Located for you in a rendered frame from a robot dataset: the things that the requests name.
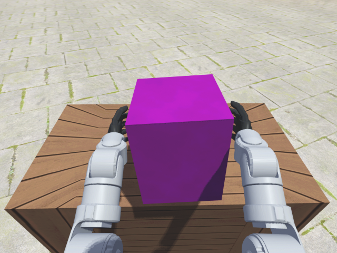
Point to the pedestal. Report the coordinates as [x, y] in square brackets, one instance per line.
[47, 197]

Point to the carton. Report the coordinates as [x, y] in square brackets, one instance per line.
[179, 131]

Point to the robot right hand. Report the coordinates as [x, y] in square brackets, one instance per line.
[241, 119]

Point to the robot right upper arm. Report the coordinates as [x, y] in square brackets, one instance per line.
[271, 243]

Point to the robot left upper arm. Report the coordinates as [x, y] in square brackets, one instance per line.
[95, 243]

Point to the robot right forearm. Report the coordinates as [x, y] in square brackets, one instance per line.
[265, 204]

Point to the robot left forearm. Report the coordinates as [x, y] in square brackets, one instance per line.
[103, 182]

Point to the robot left hand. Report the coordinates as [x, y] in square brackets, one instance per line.
[118, 123]

